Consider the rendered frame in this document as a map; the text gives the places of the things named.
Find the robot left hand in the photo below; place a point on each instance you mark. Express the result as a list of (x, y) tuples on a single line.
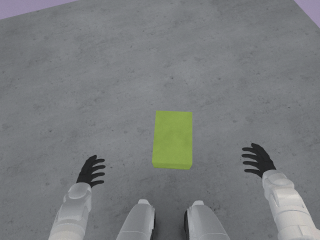
[(86, 176)]

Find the robot left thigh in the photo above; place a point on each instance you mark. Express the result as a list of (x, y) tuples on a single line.
[(138, 223)]

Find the left robot forearm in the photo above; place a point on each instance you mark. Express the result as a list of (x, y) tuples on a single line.
[(71, 220)]

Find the right robot forearm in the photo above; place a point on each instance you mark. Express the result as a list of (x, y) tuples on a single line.
[(289, 211)]

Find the carton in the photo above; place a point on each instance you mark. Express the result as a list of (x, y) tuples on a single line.
[(173, 140)]

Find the robot right shin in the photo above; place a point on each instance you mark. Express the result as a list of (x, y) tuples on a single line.
[(192, 235)]

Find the robot right hand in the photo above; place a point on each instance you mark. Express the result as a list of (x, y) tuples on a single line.
[(264, 163)]

